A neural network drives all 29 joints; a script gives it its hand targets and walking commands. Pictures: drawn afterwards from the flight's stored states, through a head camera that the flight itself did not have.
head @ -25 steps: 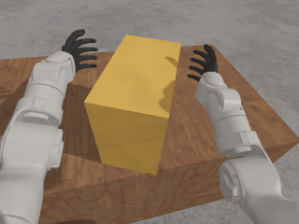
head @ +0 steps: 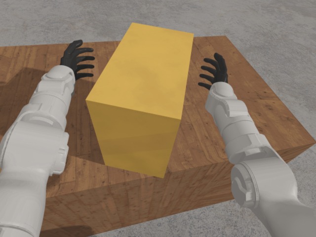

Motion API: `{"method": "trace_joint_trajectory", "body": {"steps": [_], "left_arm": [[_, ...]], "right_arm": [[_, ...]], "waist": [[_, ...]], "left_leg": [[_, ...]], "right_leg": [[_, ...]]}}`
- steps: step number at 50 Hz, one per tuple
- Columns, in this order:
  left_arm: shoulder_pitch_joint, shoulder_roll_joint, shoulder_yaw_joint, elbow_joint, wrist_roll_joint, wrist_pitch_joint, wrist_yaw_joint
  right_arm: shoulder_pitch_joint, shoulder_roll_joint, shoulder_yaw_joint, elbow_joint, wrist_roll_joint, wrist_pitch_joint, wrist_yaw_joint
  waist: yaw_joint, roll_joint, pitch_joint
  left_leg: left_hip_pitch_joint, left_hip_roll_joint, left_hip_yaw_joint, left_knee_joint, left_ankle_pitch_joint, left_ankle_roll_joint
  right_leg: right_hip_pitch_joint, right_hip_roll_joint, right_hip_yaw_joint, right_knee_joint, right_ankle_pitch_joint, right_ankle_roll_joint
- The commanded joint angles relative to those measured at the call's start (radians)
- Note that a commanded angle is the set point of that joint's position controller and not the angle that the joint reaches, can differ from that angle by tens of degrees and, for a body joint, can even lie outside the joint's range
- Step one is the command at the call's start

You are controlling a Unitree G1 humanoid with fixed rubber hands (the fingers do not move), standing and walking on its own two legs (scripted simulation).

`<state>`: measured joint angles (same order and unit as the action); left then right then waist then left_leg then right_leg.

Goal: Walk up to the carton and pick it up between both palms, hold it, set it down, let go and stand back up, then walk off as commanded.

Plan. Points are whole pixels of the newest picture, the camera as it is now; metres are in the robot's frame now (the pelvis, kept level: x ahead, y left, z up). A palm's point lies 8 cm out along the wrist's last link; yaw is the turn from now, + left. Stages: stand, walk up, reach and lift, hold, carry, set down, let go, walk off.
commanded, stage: reach and lift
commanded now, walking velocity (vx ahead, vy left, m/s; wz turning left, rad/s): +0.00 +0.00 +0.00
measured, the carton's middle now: (148, 101) +0.48 -0.01 +0.06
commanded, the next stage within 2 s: none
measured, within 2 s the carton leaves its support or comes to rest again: neither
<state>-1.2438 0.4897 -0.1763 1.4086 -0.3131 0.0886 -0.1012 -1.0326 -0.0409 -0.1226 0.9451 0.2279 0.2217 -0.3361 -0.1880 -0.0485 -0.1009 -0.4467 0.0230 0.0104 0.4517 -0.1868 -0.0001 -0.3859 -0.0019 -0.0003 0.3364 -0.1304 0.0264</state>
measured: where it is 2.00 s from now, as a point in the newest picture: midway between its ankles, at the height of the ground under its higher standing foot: outside the picture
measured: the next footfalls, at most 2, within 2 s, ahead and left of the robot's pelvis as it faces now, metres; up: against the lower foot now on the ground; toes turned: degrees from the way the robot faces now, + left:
none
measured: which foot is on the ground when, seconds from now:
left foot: down 0.00-1.00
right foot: down 0.00-1.00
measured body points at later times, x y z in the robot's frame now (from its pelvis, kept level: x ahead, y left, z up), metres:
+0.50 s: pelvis +0.01 +0.00 +0.00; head +0.10 +0.04 +0.44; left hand +0.52 +0.15 +0.09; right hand +0.46 -0.17 +0.11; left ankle +0.01 +0.11 -0.74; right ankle +0.01 -0.14 -0.74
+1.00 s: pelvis +0.01 +0.00 +0.00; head +0.06 +0.05 +0.45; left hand +0.49 +0.12 +0.09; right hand +0.42 -0.15 +0.11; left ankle +0.01 +0.11 -0.74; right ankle +0.01 -0.14 -0.74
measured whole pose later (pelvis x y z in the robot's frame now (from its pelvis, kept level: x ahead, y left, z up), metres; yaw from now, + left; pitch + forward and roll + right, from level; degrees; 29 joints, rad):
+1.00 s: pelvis +0.01 +0.00 +0.00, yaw +0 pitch +9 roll -2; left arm -1.05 0.24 0.45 1.34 0.33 -0.10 -0.13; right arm -0.94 0.23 -0.67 1.01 -0.47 -0.09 -0.19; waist -0.19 -0.07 -0.07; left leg -0.40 0.01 0.01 0.44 -0.19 0.00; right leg -0.34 -0.01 0.00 0.32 -0.14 0.03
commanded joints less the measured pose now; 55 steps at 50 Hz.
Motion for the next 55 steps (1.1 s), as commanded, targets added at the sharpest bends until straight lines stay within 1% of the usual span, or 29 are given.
{"method": "trace_joint_trajectory", "body": {"steps": [1,5,10,17,22,27,33,36,39,41,43,44,46,48,55], "left_arm": [[-0.529,0.026,0.014,-0.168,-0.006,-0.101,0.016],[-0.519,-0.003,0.021,-0.185,0.012,-0.143,0.014],[-0.496,-0.022,0.057,-0.213,0.056,-0.178,0.015],[-0.446,-0.043,0.137,-0.245,0.133,-0.204,0.014],[-0.423,-0.065,0.184,-0.254,0.179,-0.212,0.017],[-0.424,-0.125,0.23,-0.265,0.231,-0.218,0.013],[-0.404,-0.184,0.329,-0.275,0.343,-0.22,0.007],[-0.4,-0.238,0.379,-0.279,0.406,-0.224,-0.004],[-0.407,-0.332,0.438,-0.268,0.487,-0.229,-0.033],[-0.41,-0.435,0.501,-0.255,0.568,-0.234,-0.06],[-0.409,-0.618,0.558,-0.202,0.66,-0.243,-0.106],[-0.399,-0.657,0.571,-0.196,0.679,-0.25,-0.113],[-0.416,-0.707,0.562,-0.2,0.682,-0.263,-0.112],[-0.425,-0.72,0.558,-0.193,0.684,-0.27,-0.109],[-0.449,-0.737,0.565,-0.173,0.691,-0.262,-0.114]], "right_arm": [[-0.456,-0.115,-0.061,-0.137,-0.03,-0.106,0.019],[-0.421,-0.093,-0.06,-0.128,-0.043,-0.139,0.028],[-0.364,-0.066,-0.054,-0.111,-0.057,-0.184,0.031],[-0.304,-0.024,-0.057,-0.091,-0.08,-0.238,0.034],[-0.294,0.006,-0.075,-0.09,-0.106,-0.271,0.033],[-0.306,0.073,-0.109,-0.094,-0.163,-0.298,0.039],[-0.304,0.144,-0.2,-0.077,-0.283,-0.337,0.05],[-0.306,0.209,-0.246,-0.068,-0.354,-0.353,0.071],[-0.325,0.328,-0.307,-0.06,-0.451,-0.367,0.112],[-0.34,0.444,-0.363,-0.047,-0.554,-0.376,0.158],[-0.364,0.666,-0.358,-0.041,-0.665,-0.381,0.232],[-0.357,0.71,-0.356,-0.046,-0.694,-0.383,0.254],[-0.349,0.746,-0.356,-0.043,-0.728,-0.389,0.28],[-0.34,0.759,-0.355,-0.032,-0.746,-0.391,0.293],[-0.349,0.791,-0.36,-0.011,-0.755,-0.382,0.305]], "waist": [[-0.068,0.186,-0.709],[-0.066,0.206,-0.75],[-0.054,0.229,-0.808],[-0.029,0.239,-0.857],[-0.018,0.238,-0.857],[-0.008,0.23,-0.836],[0.007,0.21,-0.792],[0.017,0.19,-0.745],[0.031,0.177,-0.69],[0.047,0.181,-0.636],[0.072,0.182,-0.561],[0.078,0.188,-0.546],[0.069,0.19,-0.537],[0.063,0.186,-0.522],[0.062,0.176,-0.466]], "left_leg": [[0.335,-0.012,0.001,-0.005,0.292,-0.022],[0.334,-0.012,0.002,0.01,0.326,-0.028],[0.339,-0.012,0.005,0.042,0.407,-0.043],[0.339,-0.017,0.016,0.059,0.486,-0.054],[0.326,-0.019,0.022,0.06,0.49,-0.057],[0.303,-0.021,0.028,0.052,0.455,-0.056],[0.288,-0.024,0.043,0.022,0.415,-0.052],[0.283,-0.026,0.053,-0.005,0.384,-0.045],[0.274,-0.031,0.067,-0.04,0.334,-0.038],[0.267,-0.03,0.081,-0.072,0.286,-0.039],[0.252,-0.032,0.093,-0.103,0.25,-0.037],[0.243,-0.034,0.096,-0.112,0.243,-0.037],[0.232,-0.033,0.096,-0.121,0.249,-0.039],[0.229,-0.031,0.096,-0.124,0.249,-0.04],[0.184,-0.028,0.11,-0.149,0.157,-0.033]], "right_leg": [[0.136,0.035,-0.091,0.048,0.41,-0.024],[0.119,0.034,-0.094,0.051,0.415,-0.022],[0.119,0.033,-0.087,0.06,0.474,-0.016],[0.16,0.029,-0.075,0.069,0.557,-0.008],[0.182,0.027,-0.068,0.072,0.578,-0.003],[0.202,0.021,-0.065,0.071,0.562,0.001],[0.271,0.01,-0.061,0.068,0.56,0.01],[0.318,0.002,-0.06,0.063,0.548,0.014],[0.37,-0.01,-0.06,0.054,0.517,0.014],[0.406,-0.019,-0.061,0.045,0.472,0.011],[0.449,-0.028,-0.064,0.036,0.439,0.009],[0.468,-0.026,-0.064,0.037,0.444,0.011],[0.492,-0.018,-0.066,0.042,0.46,0.015],[0.492,-0.012,-0.071,0.04,0.446,0.017],[0.494,-0.01,-0.075,0.022,0.354,0.021]]}}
